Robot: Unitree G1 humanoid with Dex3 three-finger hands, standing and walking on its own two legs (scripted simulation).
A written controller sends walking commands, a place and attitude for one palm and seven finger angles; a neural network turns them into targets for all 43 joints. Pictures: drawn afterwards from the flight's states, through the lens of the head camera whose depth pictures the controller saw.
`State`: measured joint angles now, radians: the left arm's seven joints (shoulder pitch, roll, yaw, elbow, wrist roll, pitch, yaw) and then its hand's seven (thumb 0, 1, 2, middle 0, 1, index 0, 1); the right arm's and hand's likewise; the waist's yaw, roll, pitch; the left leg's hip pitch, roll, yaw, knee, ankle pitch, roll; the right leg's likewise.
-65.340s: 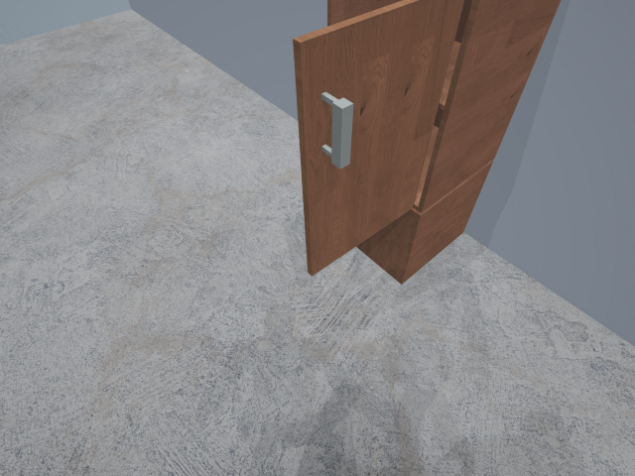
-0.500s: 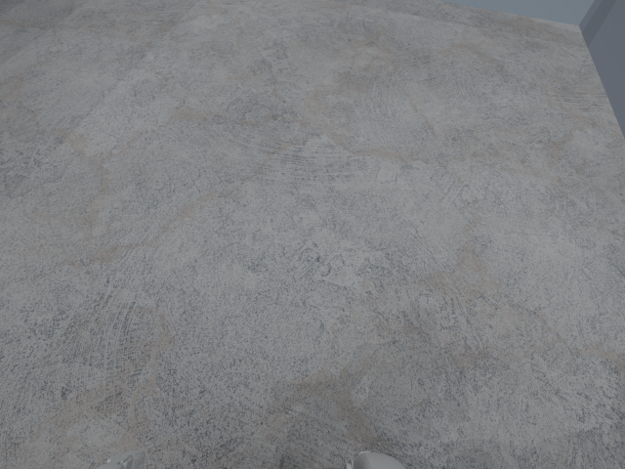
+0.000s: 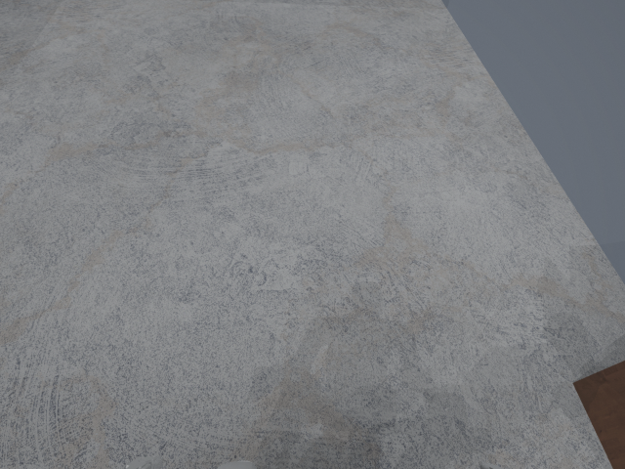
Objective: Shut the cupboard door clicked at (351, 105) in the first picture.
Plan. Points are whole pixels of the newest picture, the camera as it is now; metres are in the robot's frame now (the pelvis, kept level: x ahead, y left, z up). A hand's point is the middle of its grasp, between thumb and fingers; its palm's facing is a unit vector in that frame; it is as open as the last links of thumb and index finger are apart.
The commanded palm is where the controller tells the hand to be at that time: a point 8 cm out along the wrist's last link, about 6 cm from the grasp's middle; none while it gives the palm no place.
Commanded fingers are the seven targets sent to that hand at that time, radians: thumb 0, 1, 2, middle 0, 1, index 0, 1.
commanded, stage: turn to face it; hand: left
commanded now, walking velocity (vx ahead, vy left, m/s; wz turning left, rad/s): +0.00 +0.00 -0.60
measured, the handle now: out of the picture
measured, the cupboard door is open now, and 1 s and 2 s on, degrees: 17 17 17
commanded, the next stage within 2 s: take the last steps up to it in 1.72 s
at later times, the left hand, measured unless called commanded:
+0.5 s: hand (202, 445) +0.16 +0.16 -0.15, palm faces -0.28 -0.93 -0.25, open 7.4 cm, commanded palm none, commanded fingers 0.00 0.90 0.90 -0.20 -0.30 -0.20 -0.30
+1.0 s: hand (248, 391) +0.24 +0.11 -0.15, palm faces -0.57 -0.80 -0.21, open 7.4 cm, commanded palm none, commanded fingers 0.00 0.90 0.90 -0.20 -0.30 -0.20 -0.30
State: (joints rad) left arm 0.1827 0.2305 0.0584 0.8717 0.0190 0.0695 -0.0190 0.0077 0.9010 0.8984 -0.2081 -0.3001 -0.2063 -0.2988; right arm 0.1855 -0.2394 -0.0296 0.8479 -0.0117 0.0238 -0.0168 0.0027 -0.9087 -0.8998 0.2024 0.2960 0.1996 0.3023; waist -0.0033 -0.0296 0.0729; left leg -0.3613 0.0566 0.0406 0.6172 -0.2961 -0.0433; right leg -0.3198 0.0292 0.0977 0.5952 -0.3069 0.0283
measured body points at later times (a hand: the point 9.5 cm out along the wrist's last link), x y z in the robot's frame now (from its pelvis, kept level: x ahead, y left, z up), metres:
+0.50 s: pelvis +0.01 -0.01 +0.01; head +0.06 -0.03 +0.45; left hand +0.18 +0.21 -0.13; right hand +0.00 -0.29 -0.14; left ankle +0.03 +0.12 -0.67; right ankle -0.03 -0.13 -0.73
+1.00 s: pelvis +0.03 +0.00 +0.01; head +0.07 -0.02 +0.46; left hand +0.27 +0.15 -0.13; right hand -0.09 -0.24 -0.13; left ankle +0.09 +0.11 -0.73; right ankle -0.06 -0.10 -0.70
